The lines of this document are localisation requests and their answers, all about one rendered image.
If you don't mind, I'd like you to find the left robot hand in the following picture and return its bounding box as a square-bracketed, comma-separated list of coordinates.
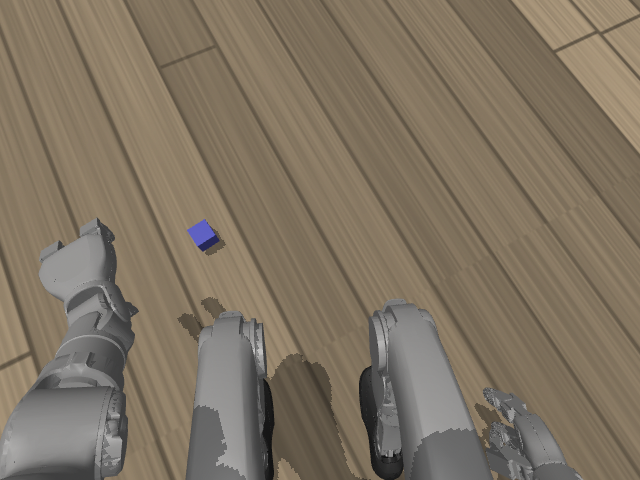
[38, 218, 139, 317]

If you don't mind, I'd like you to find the cube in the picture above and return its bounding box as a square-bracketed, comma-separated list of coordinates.
[187, 219, 220, 252]

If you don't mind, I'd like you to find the right robot hand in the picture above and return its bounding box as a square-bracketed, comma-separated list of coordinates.
[483, 388, 568, 480]

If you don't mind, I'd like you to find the right robot arm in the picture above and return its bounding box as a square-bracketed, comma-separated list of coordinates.
[532, 463, 583, 480]

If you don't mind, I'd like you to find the right robot foot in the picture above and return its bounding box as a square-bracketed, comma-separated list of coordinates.
[359, 366, 404, 480]

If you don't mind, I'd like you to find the left robot arm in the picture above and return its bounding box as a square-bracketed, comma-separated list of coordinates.
[0, 280, 135, 480]

